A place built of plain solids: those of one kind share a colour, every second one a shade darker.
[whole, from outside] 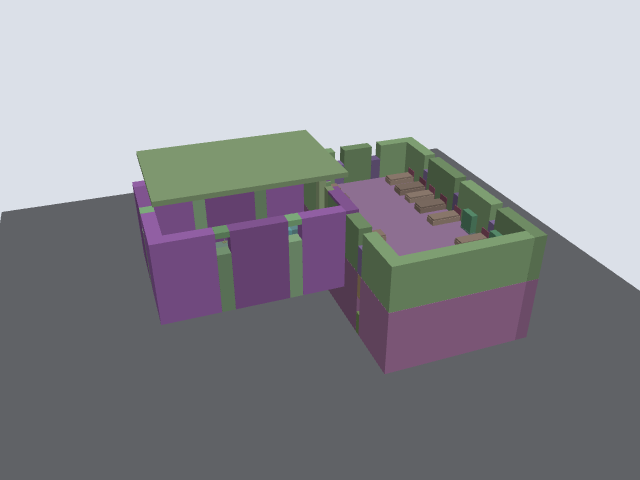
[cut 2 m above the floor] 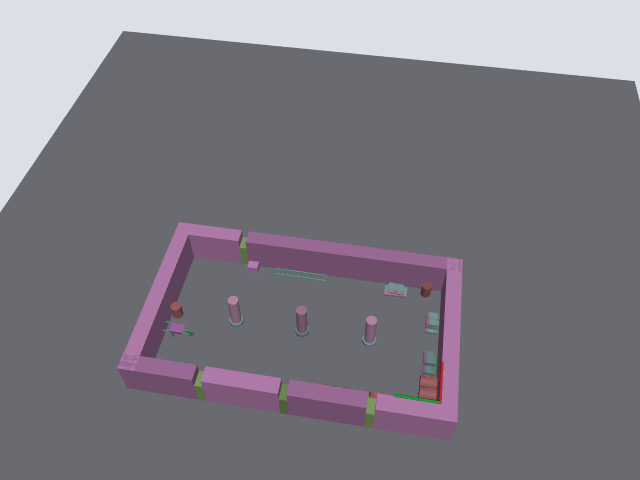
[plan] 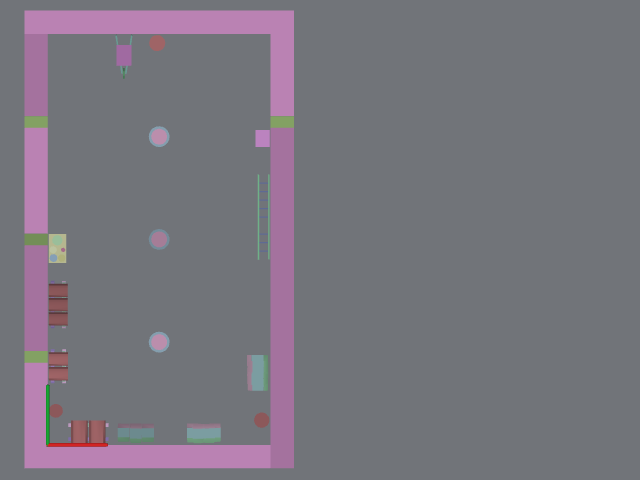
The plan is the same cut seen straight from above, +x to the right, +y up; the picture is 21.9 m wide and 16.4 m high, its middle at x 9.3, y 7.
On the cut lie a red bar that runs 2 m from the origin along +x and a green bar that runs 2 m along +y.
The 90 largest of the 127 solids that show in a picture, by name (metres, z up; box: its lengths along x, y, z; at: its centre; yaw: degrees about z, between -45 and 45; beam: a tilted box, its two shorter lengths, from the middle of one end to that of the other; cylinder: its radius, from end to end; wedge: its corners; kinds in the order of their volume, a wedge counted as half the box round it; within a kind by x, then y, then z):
{
 "wall_undercroft_1": {"box": [0.8, 3.61, 4.41], "at": [-0.4, 1.0, 1.91]},
 "wall_undercroft_2": {"box": [0.8, 3.61, 4.41], "at": [-0.4, 5.01, 1.91]},
 "wall_undercroft_3": {"box": [0.8, 3.61, 4.41], "at": [-0.4, 9.03, 1.91]},
 "wall_undercroft_4": {"box": [0.8, 3.61, 4.41], "at": [-0.4, 13.04, 1.91]},
 "wall_undercroft_5": {"box": [9.21, 0.8, 4.41], "at": [3.81, -0.4, 1.91]},
 "wall_undercroft_6": {"box": [9.21, 0.8, 4.41], "at": [3.81, 14.44, 1.91]},
 "wall_undercroft_7": {"box": [0.8, 11.63, 4.41], "at": [8.01, 5.02, 1.91]},
 "wall_undercroft_8": {"box": [0.8, 3.61, 4.41], "at": [8.01, 13.04, 1.91]},
 "wall_vestibule_1": {"box": [0.8, 3.3, 5.12], "at": [8.01, 7.28, 4.56]},
 "wall_vestibule_2": {"box": [3.43, 0.8, 5.12], "at": [9.33, 1.1, 4.56]},
 "wall_vestibule_3": {"box": [3.43, 0.8, 5.12], "at": [9.33, 8.53, 4.56]},
 "wall_vestibule_4": {"box": [3.27, 0.8, 5.12], "at": [13.48, 1.1, 4.56]},
 "wall_vestibule_5": {"box": [3.27, 0.8, 5.12], "at": [13.48, 8.53, 4.56]},
 "wall_vestibule_6": {"box": [3.43, 0.8, 5.12], "at": [17.63, 1.1, 4.56]},
 "wall_vestibule_7": {"box": [3.43, 0.8, 5.12], "at": [17.63, 8.53, 4.56]},
 "wall_vestibule_8": {"box": [0.8, 3.72, 5.12], "at": [18.95, 2.56, 4.56]},
 "wall_vestibule_9": {"box": [0.8, 3.72, 5.12], "at": [18.95, 7.08, 4.56]},
 "wall_dorter_1": {"box": [0.8, 3.53, 2.8], "at": [-0.4, 0.97, 5.52]},
 "wall_dorter_2": {"box": [0.8, 3.46, 2.8], "at": [-0.4, 5.01, 5.52]},
 "wall_dorter_3": {"box": [0.8, 3.46, 2.8], "at": [-0.4, 9.03, 5.52]},
 "wall_dorter_4": {"box": [0.8, 3.53, 2.8], "at": [-0.4, 13.07, 5.52]},
 "wall_dorter_5": {"box": [2.85, 0.8, 2.8], "at": [0.63, -0.4, 5.52]},
 "wall_dorter_6": {"box": [2.1, 0.8, 2.8], "at": [3.81, -0.4, 5.52]},
 "wall_dorter_7": {"box": [9.21, 0.8, 2.8], "at": [3.81, 14.44, 5.52]},
 "wall_dorter_8": {"box": [2.85, 0.8, 2.8], "at": [6.98, -0.4, 5.52]},
 "wall_dorter_9": {"box": [0.8, 5.33, 2.8], "at": [8.01, 1.86, 5.52]},
 "wall_dorter_10": {"box": [0.8, 5.28, 2.8], "at": [8.01, 8.12, 5.52]},
 "wall_dorter_11": {"box": [0.8, 3.53, 2.8], "at": [8.01, 13.07, 5.52]},
 "floor_dorter_1": {"box": [7.61, 14.04, 0.4], "at": [3.81, 7.02, 4.22]},
 "over_vestibule_1": {"box": [10.74, 7.23, 0.3], "at": [13.48, 4.82, 9.13]},
 "floor_vestibule_1": {"box": [10.14, 6.63, 0.3], "at": [13.48, 4.82, 2.15]},
 "wall_vestibule_under_light_1": {"box": [0.8, 0.8, 3.77], "at": [11.44, 1.1, 3.88]},
 "wall_vestibule_under_light_2": {"box": [0.8, 0.8, 3.77], "at": [11.44, 8.53, 3.88]},
 "wall_vestibule_under_light_3": {"box": [0.8, 0.8, 3.77], "at": [15.51, 1.1, 3.88]},
 "wall_vestibule_under_light_4": {"box": [0.8, 0.8, 3.77], "at": [15.51, 8.53, 3.88]},
 "wall_dorter_under_light_1": {"box": [0.8, 0.55, 1.75], "at": [-0.4, 3.01, 5.0]},
 "wall_dorter_under_light_2": {"box": [0.8, 0.55, 1.75], "at": [-0.4, 7.02, 5.0]},
 "wall_dorter_under_light_3": {"box": [0.8, 0.55, 1.75], "at": [-0.4, 11.03, 5.0]},
 "wall_dorter_under_light_4": {"box": [0.7, 0.8, 1.75], "at": [2.4, -0.4, 5.0]},
 "wall_dorter_under_light_5": {"box": [0.7, 0.8, 1.75], "at": [5.21, -0.4, 5.0]},
 "wall_dorter_under_light_6": {"box": [0.8, 0.55, 1.75], "at": [8.01, 11.03, 5.0]},
 "bed_frame_dorter_1": {"box": [1.87, 0.84, 0.34], "at": [0.96, 1.1, 4.59]},
 "bed_frame_dorter_2": {"box": [1.89, 0.75, 0.3], "at": [0.97, 4.16, 4.57]},
 "bed_frame_dorter_3": {"box": [1.94, 0.83, 0.35], "at": [1.0, 5.72, 4.59]},
 "bed_frame_dorter_4": {"box": [1.98, 0.89, 0.34], "at": [1.02, 2.82, 4.59]},
 "bed_frame_dorter_5": {"box": [1.99, 0.78, 0.33], "at": [1.02, 7.5, 4.59]},
 "wall_undercroft_under_light_1": {"box": [0.8, 0.4, 1.75], "at": [-0.4, 3.01, 0.57]},
 "wall_undercroft_under_light_2": {"box": [0.8, 0.4, 1.75], "at": [-0.4, 7.02, 0.57]},
 "wall_undercroft_under_light_3": {"box": [0.8, 0.4, 1.75], "at": [-0.4, 11.03, 0.57]},
 "wall_undercroft_under_light_4": {"box": [0.8, 0.4, 1.75], "at": [8.01, 11.03, 0.57]},
 "wall_wallhead_1": {"box": [0.45, 0.6, 3.0], "at": [8.19, 4.23, 5.62]},
 "wall_wallhead_2": {"box": [0.45, 0.6, 3.0], "at": [8.19, 5.78, 5.62]},
 "pier_undercroft_1": {"cylinder": 0.27, "from": [3.81, 3.51, 0.25], "to": [3.81, 3.51, 2.36]},
 "pier_undercroft_2": {"cylinder": 0.27, "from": [3.81, 7.02, 0.25], "to": [3.81, 7.02, 2.36]},
 "pier_undercroft_3": {"cylinder": 0.27, "from": [3.81, 10.53, 0.26], "to": [3.81, 10.53, 2.36]},
 "bed_pallet_dorter_1": {"box": [1.75, 0.78, 0.11], "at": [0.99, 1.1, 4.81]},
 "bed_pallet_dorter_2": {"box": [1.74, 0.7, 0.11], "at": [0.99, 10.65, 4.8]},
 "bed_pallet_dorter_3": {"box": [1.77, 0.69, 0.11], "at": [1.0, 4.16, 4.78]},
 "bed_pallet_dorter_4": {"box": [1.82, 0.77, 0.11], "at": [1.03, 5.72, 4.82]},
 "bed_pallet_dorter_5": {"box": [1.86, 0.83, 0.11], "at": [1.05, 2.82, 4.82]},
 "bed_pallet_dorter_6": {"box": [1.87, 0.72, 0.11], "at": [1.05, 7.5, 4.81]},
 "bed_pallet_dorter_7": {"box": [1.85, 0.76, 0.11], "at": [6.56, 8.21, 4.83]},
 "aumbry_carcase_dorter_1": {"box": [0.41, 1.03, 1.17], "at": [0.24, 9.14, 5.1]},
 "aumbry_carcase_dorter_2": {"box": [0.41, 1.02, 1.19], "at": [0.24, 12.06, 5.1]},
 "wall_vestibule_over_light_1": {"box": [0.8, 0.8, 0.35], "at": [11.44, 8.53, 6.95]},
 "wall_vestibule_over_light_2": {"box": [0.8, 0.8, 0.35], "at": [15.51, 8.53, 6.95]},
 "wall_vestibule_over_light_3": {"box": [0.8, 0.8, 0.35], "at": [18.95, 4.82, 6.95]},
 "cask_undercroft_1": {"cylinder": 0.24, "from": [0.28, 1.16, 0.0], "to": [0.28, 1.16, 0.61]},
 "cask_undercroft_2": {"wedge": [[0.8, 0.03, 0.67], [0.8, 0.84, 0.67], [0.87, 0.03, 0.8], [0.87, 0.84, 0.8], [1.29, 0.03, 0.8], [1.29, 0.84, 0.8], [1.36, 0.03, 0.67], [1.36, 0.84, 0.67]]},
 "cask_undercroft_3": {"wedge": [[1.41, 0.03, 0.67], [1.41, 0.84, 0.67], [1.48, 0.03, 0.8], [1.48, 0.84, 0.8], [1.9, 0.03, 0.8], [1.9, 0.84, 0.8], [1.97, 0.03, 0.67], [1.97, 0.84, 0.67]]},
 "cask_undercroft_4": {"cylinder": 0.27, "from": [3.74, 13.73, 0.0], "to": [3.74, 13.73, 0.77]},
 "cask_undercroft_5": {"cylinder": 0.26, "from": [7.31, 0.84, 0.0], "to": [7.31, 0.84, 0.73]},
 "wall_undercroft_over_light_1": {"box": [0.8, 0.4, 1.56], "at": [8.01, 11.03, 3.33]},
 "floor_head_the_stone_1": {"box": [2.12, 0.65, 0.3], "at": [9.47, 5.0, 4.27]},
 "sack_mid_undercroft_1": {"box": [0.41, 0.32, 0.27], "at": [2.59, 0.42, 0.08], "yaw": -0.3},
 "sack_mid_undercroft_2": {"box": [0.41, 0.34, 0.22], "at": [3.01, 0.38, 0.33], "yaw": -0.8},
 "sack_mid_undercroft_3": {"box": [0.41, 0.32, 0.27], "at": [3.42, 0.41, 0.08]},
 "sack_mid_undercroft_4": {"box": [0.38, 0.35, 0.25], "at": [4.95, 0.41, 0.08], "yaw": 0.3},
 "sack_mid_undercroft_5": {"box": [0.38, 0.33, 0.25], "at": [5.72, 0.42, 0.08], "yaw": 0.2},
 "sack_mid_undercroft_6": {"box": [0.41, 0.4, 0.2], "at": [7.16, 2.25, 0.31], "yaw": 0.4},
 "sack_mid_undercroft_7": {"box": [0.42, 0.4, 0.25], "at": [7.16, 2.87, 0.08], "yaw": -0.1},
 "sack_mid_undercroft_8": {"box": [0.39, 0.4, 0.25], "at": [7.18, 2.05, 0.08], "yaw": -0.3},
 "sack_mid_undercroft_9": {"box": [0.39, 0.4, 0.2], "at": [7.19, 2.67, 0.31], "yaw": 0.3},
 "pier_undercroft_base_1": {"cylinder": 0.35, "from": [3.81, 3.51, 0.0], "to": [3.81, 3.51, 0.25]},
 "pier_undercroft_base_2": {"cylinder": 0.35, "from": [3.81, 7.02, 0.0], "to": [3.81, 7.02, 0.25]},
 "pier_undercroft_base_3": {"cylinder": 0.35, "from": [3.81, 10.53, 0.0], "to": [3.81, 10.53, 0.26]},
 "crate_undercroft_1": {"box": [0.48, 0.58, 0.5], "at": [7.34, 10.47, 0.2]},
 "pot_plinth_undercroft_1": {"box": [0.6, 0.99, 0.17], "at": [0.33, 6.71, 0.04]},
 "barrow_tray_undercroft_1": {"wedge": [[2.34, 12.96, 0.57], [2.34, 13.66, 0.57], [2.41, 13.08, 0.28], [2.41, 13.57, 0.28], [2.79, 13.08, 0.28], [2.79, 13.57, 0.28], [2.86, 12.96, 0.57], [2.86, 13.66, 0.57]]},
 "bed_head_dorter_1": {"box": [0.04, 0.9, 0.8], "at": [0.05, 2.82, 4.82]}
}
